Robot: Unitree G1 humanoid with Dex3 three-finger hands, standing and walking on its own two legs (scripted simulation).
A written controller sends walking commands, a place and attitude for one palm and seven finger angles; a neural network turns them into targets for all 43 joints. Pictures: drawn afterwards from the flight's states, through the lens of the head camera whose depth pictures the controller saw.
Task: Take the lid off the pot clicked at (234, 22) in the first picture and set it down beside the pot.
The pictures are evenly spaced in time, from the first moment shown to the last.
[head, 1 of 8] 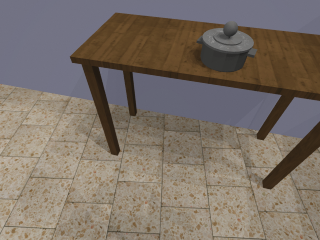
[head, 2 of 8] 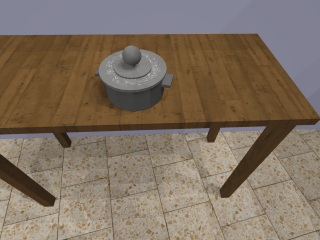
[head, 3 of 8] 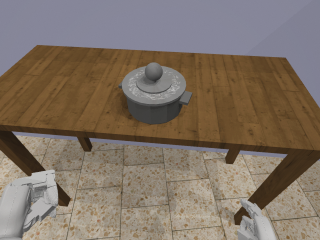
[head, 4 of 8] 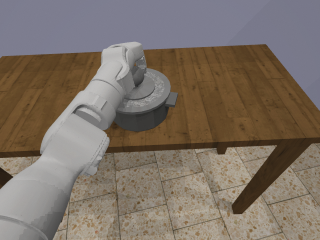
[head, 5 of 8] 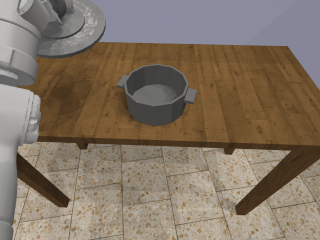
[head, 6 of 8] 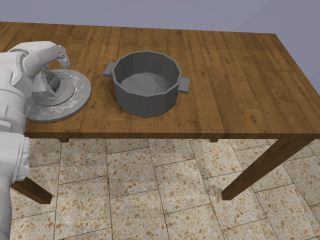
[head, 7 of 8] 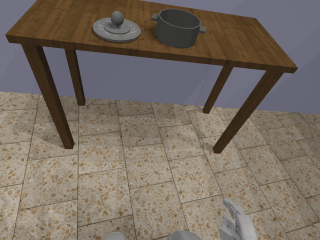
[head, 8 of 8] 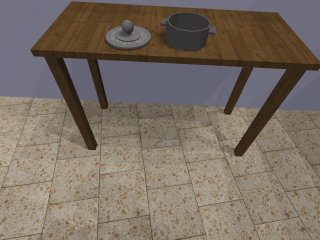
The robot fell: no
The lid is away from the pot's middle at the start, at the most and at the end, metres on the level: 0.00 0.26 0.26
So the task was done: yes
